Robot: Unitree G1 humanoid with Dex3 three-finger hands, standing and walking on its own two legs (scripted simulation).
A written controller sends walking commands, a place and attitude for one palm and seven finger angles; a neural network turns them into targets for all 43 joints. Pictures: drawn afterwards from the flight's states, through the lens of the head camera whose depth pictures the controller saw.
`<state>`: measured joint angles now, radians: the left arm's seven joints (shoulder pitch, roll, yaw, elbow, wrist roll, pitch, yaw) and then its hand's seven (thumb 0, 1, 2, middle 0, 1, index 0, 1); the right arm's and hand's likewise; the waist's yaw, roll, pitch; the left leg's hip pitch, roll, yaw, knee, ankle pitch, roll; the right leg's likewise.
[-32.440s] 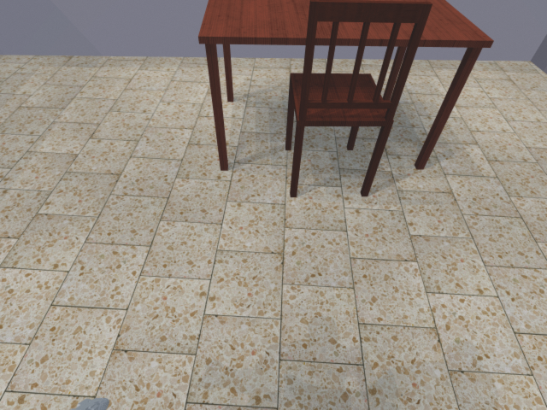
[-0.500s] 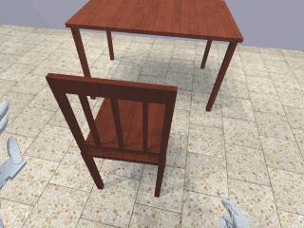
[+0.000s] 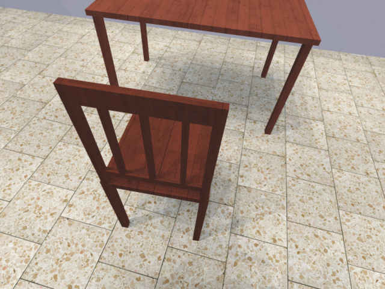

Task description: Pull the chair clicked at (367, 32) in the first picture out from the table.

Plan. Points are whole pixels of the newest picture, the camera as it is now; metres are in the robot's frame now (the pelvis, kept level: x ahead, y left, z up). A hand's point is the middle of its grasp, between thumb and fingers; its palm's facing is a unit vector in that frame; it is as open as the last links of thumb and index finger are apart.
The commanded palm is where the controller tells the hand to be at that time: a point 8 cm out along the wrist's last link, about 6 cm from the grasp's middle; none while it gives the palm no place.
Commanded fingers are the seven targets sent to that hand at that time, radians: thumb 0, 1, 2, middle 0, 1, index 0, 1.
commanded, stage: let the arm hang, fingers relaxed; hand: left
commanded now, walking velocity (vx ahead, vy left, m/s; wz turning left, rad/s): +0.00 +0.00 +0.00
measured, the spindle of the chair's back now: (148, 150) +0.48 +0.16 -0.07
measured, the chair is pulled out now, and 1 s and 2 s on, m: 0.62 0.62 0.62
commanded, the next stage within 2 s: look to check the result in 0.66 s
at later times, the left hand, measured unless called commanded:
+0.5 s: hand out of the picture +0.01 +0.15 -0.17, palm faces +0.02 -0.99 -0.16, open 7.3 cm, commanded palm none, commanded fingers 0.00 0.90 0.90 -0.20 -0.30 -0.20 -0.30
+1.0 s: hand out of the picture +0.01 +0.16 -0.17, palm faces +0.03 -0.98 -0.18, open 7.3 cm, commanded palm none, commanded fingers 0.00 0.90 0.90 -0.20 -0.30 -0.20 -0.30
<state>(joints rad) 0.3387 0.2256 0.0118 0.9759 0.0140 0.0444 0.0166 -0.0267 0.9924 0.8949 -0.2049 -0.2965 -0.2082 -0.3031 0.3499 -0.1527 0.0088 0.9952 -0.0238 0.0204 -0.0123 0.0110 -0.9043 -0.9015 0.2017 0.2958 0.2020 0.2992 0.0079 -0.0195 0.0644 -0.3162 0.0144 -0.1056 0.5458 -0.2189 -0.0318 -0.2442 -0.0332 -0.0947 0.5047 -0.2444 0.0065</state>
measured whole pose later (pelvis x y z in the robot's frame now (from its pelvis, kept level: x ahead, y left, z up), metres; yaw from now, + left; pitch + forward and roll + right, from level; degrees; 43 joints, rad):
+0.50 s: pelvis +0.01 -0.01 +0.00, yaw -1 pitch -1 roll +0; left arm 0.31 0.12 -0.01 1.06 0.01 0.02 0.03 0.02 0.93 0.90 -0.20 -0.30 -0.20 -0.30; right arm 0.34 -0.11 0.00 1.06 -0.02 0.00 -0.03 0.02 -0.92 -0.90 0.20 0.30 0.20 0.30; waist 0.00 0.01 0.03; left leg -0.28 0.02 -0.09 0.51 -0.22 -0.04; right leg -0.24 -0.03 -0.08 0.52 -0.26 0.00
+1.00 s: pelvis +0.01 -0.01 +0.00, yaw -1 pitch -1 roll +0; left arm 0.31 0.14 0.00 1.05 0.01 0.02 0.03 0.00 0.91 0.90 -0.20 -0.30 -0.20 -0.30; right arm 0.33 -0.12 0.00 1.07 -0.02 -0.01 -0.03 0.01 -0.91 -0.90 0.20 0.30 0.20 0.30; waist 0.00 0.01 0.05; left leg -0.26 0.02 -0.09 0.49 -0.22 -0.04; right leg -0.22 -0.03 -0.08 0.50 -0.26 0.00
